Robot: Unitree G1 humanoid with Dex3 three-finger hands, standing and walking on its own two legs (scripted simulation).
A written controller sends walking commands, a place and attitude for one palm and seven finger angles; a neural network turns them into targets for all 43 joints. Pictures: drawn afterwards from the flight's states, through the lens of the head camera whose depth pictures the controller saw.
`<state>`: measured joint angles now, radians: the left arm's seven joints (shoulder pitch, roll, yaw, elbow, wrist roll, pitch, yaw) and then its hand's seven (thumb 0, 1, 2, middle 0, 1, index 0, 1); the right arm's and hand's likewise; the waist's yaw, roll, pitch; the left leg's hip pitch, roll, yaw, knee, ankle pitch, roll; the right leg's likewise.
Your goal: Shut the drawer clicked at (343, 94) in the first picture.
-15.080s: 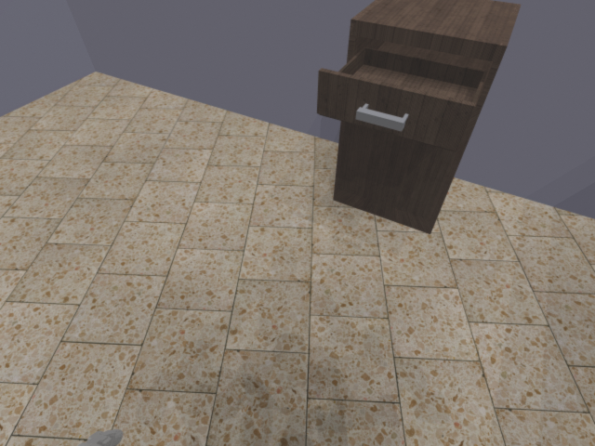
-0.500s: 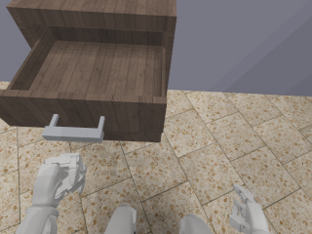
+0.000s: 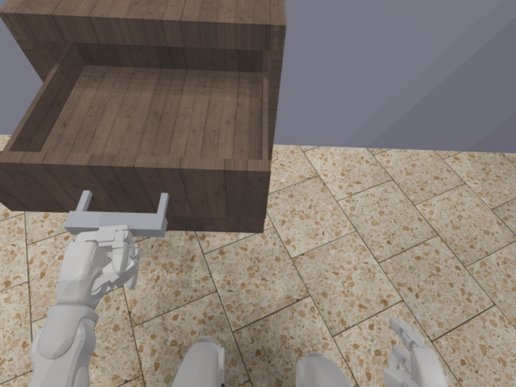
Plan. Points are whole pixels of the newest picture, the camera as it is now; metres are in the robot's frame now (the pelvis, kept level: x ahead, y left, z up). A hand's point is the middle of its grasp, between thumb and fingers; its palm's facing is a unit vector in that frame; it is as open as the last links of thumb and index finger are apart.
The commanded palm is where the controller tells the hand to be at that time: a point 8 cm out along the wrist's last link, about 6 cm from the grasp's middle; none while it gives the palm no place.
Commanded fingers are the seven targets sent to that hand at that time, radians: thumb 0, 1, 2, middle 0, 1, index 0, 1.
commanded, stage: push the drawer shut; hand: left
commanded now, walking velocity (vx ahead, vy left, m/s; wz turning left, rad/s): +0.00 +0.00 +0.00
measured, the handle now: (121, 211) +0.36 +0.23 +0.04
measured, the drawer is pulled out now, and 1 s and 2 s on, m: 0.28 0.15 0.02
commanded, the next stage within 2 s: none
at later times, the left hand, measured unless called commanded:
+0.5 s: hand (141, 222) +0.34 +0.19 +0.04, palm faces +0.01 -1.00 -0.04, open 3.1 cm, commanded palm +0.34 +0.24 +0.05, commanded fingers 0.00 0.90 0.90 -1.40 -1.60 -1.40 -1.60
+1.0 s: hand (152, 186) +0.41 +0.19 +0.04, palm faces +0.03 -1.00 -0.04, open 3.2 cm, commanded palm +0.40 +0.24 +0.05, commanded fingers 0.00 0.90 0.90 -1.40 -1.60 -1.40 -1.60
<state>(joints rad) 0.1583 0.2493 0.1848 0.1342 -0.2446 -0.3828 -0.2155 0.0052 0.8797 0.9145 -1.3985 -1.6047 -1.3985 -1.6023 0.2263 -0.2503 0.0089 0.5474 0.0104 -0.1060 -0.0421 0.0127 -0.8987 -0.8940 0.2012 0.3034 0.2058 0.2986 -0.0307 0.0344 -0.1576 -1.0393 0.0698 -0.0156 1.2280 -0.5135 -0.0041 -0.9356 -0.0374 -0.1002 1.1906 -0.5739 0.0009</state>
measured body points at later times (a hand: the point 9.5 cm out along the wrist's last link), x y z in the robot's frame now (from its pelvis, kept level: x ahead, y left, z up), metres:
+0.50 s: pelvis -0.01 +0.01 +0.00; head +0.08 +0.02 +0.44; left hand +0.34 +0.25 +0.04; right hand +0.13 -0.24 -0.10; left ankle +0.04 +0.12 -0.64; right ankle +0.00 -0.12 -0.64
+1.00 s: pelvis -0.01 +0.00 +0.00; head +0.10 +0.02 +0.44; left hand +0.40 +0.24 +0.05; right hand +0.08 -0.26 -0.11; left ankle +0.04 +0.12 -0.64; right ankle +0.00 -0.12 -0.64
